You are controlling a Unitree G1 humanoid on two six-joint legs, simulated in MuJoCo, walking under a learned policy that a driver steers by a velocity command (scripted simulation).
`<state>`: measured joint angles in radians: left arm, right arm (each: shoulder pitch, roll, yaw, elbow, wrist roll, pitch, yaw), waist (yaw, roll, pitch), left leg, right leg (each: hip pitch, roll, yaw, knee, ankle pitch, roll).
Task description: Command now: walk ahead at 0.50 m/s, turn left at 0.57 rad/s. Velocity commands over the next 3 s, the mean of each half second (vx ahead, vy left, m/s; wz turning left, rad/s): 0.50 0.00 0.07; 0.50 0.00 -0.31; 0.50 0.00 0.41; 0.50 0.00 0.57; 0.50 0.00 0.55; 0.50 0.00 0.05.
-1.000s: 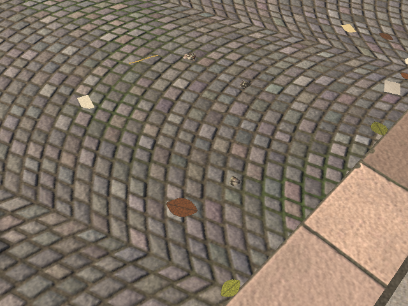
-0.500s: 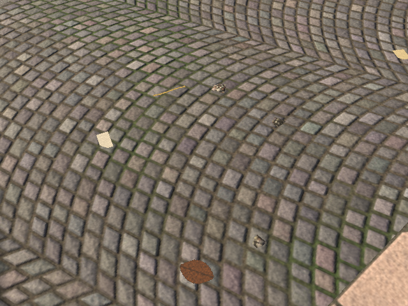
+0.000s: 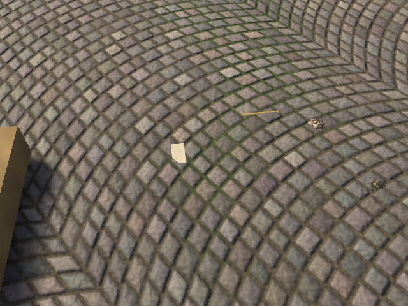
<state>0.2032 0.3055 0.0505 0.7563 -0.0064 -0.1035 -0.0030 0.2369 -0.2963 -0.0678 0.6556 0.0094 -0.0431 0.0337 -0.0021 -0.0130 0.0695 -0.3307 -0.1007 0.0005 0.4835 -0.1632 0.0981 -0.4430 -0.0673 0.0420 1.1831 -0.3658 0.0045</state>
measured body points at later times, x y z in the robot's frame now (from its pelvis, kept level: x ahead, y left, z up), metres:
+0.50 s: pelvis +0.29 -0.07 +0.00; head +0.31 -0.08 +0.45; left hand +0.42 +0.20 -0.10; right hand +0.38 -0.35 -0.11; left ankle +0.18 +0.07 -0.64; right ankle +0.34 -0.14 -0.73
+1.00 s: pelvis +0.57 -0.05 +0.00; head +0.59 -0.05 +0.45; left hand +0.69 +0.21 -0.12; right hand +0.68 -0.34 -0.09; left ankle +0.64 +0.03 -0.73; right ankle +0.43 -0.15 -0.65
